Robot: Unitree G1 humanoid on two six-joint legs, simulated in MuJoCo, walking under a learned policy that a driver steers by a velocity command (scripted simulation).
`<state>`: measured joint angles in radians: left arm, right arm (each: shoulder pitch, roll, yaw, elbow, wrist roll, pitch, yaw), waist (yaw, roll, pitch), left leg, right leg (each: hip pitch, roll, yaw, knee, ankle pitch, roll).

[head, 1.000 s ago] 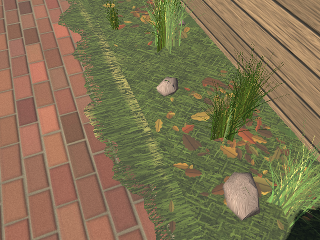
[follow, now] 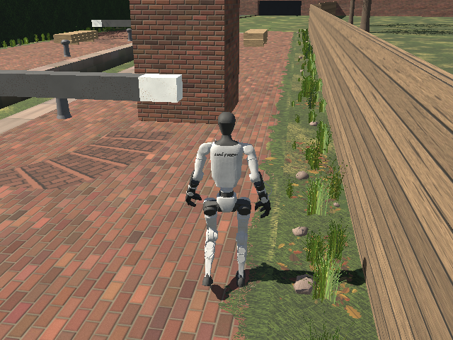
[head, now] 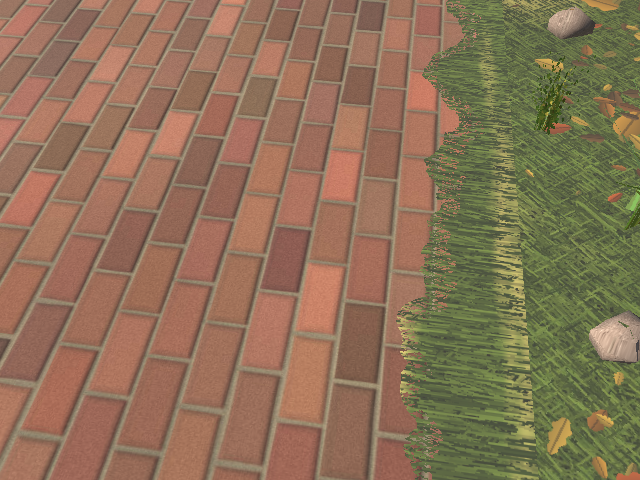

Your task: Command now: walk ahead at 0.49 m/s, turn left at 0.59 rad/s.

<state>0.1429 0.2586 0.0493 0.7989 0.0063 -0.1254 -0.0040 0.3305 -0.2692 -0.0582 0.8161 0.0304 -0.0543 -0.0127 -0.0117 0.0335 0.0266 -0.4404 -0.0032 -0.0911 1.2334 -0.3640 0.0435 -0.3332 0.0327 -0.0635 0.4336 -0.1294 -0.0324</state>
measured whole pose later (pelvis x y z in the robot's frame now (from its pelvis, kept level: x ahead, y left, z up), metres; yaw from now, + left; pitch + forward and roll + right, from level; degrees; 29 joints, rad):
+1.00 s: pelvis +0.55 +0.06 -0.02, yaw -3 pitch +3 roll +0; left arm 0.11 0.28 0.06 0.72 -0.02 -0.07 -0.05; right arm 0.30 -0.27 -0.06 0.83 0.01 -0.08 -0.01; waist -0.02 0.00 0.04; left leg -0.18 0.03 0.04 1.06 -0.50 -0.02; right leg -0.52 0.05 -0.05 0.65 -0.18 -0.10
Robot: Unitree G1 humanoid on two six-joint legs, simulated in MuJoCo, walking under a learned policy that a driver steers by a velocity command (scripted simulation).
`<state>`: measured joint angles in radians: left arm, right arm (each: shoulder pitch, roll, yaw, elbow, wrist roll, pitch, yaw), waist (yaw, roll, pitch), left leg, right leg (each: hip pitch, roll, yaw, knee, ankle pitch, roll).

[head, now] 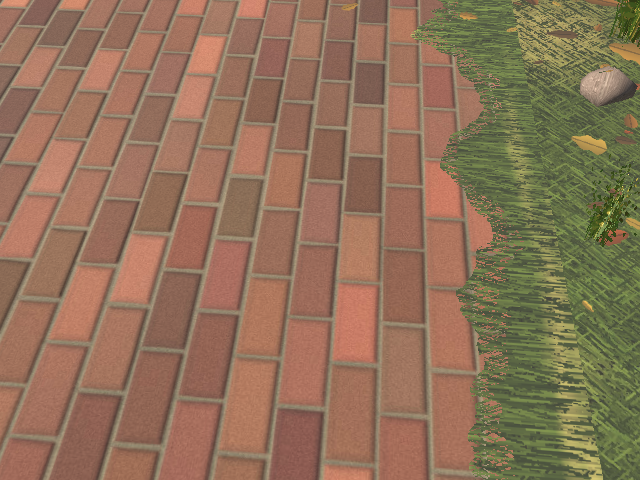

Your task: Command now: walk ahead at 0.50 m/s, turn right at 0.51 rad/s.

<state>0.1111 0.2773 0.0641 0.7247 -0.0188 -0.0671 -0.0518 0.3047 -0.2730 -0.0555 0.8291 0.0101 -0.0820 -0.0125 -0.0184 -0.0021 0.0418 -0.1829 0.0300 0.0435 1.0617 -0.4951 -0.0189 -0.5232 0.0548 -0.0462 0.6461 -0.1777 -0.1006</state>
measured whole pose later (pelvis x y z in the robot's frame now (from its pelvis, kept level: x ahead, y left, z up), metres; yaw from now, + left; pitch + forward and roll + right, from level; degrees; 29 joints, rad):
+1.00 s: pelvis +0.50 -0.12 +0.01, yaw -28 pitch +2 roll +1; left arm 0.09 0.26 0.04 0.62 0.00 -0.06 -0.03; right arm 0.36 -0.29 -0.05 0.89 0.03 -0.07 0.01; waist -0.06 0.00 0.04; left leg -0.22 0.05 0.01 1.01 -0.50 0.00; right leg -0.46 0.01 -0.04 0.59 -0.18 -0.05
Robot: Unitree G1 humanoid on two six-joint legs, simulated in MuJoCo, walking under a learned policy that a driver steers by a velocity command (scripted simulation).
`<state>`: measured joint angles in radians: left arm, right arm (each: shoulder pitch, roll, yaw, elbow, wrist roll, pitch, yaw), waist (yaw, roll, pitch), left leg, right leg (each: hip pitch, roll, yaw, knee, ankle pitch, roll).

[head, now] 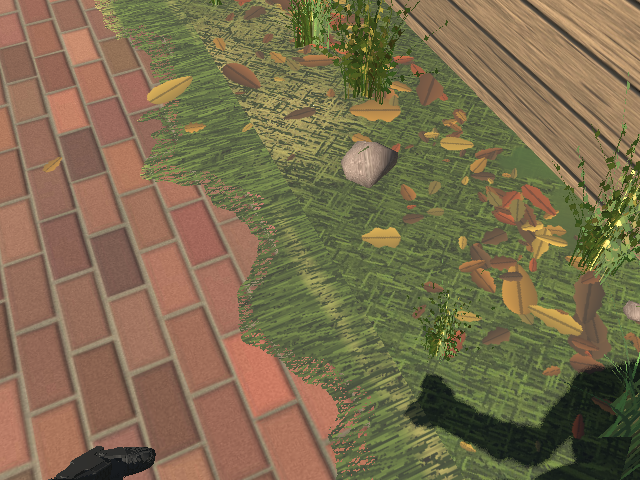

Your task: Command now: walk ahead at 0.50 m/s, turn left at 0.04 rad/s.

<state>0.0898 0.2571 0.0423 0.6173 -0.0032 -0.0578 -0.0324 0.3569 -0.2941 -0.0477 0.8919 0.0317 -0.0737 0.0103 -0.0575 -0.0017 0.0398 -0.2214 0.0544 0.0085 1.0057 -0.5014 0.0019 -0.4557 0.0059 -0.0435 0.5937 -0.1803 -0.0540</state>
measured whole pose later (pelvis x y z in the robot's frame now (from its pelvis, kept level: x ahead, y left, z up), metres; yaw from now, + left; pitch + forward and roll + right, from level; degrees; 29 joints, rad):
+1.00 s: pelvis +0.55 +0.12 +0.00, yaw +32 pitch +3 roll -1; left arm 0.07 0.27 0.05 0.68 0.01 -0.13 -0.02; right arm 0.36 -0.30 -0.08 0.73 0.03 -0.03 -0.02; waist -0.06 0.03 0.00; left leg -0.21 -0.09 -0.21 0.86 -0.52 0.05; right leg -0.45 0.04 0.02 0.54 -0.13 -0.02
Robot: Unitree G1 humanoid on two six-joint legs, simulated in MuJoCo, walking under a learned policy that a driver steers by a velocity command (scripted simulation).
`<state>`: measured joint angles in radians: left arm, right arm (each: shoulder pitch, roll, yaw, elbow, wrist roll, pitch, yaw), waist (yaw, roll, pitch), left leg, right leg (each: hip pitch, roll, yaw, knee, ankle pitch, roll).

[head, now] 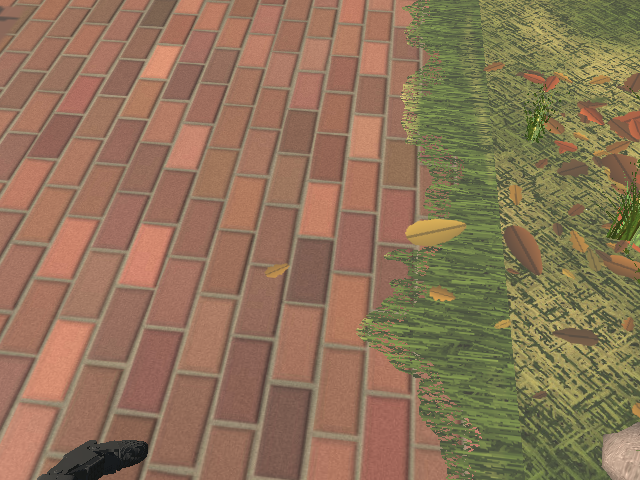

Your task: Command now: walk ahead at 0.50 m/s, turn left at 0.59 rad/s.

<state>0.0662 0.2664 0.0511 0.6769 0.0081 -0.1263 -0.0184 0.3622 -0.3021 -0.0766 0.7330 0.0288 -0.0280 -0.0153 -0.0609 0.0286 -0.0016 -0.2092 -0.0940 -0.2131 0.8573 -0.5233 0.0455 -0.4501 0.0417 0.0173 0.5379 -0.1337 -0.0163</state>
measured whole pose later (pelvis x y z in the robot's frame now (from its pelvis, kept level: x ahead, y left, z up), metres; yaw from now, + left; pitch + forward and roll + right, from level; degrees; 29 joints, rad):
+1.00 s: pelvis +0.36 +0.06 +0.01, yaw +9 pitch +0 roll +1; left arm 0.14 0.24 0.03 0.89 0.01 0.00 0.02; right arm 0.18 -0.23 -0.02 0.88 -0.02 -0.01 -0.01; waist 0.00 0.01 0.01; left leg -0.19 -0.03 0.04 0.47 -0.27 0.02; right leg -0.28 -0.04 0.02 0.51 -0.22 0.02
